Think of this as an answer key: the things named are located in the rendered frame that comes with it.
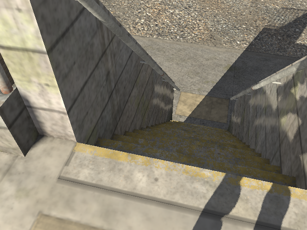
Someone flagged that stairs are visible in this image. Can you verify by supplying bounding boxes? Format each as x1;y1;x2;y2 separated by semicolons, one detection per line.
95;120;296;188

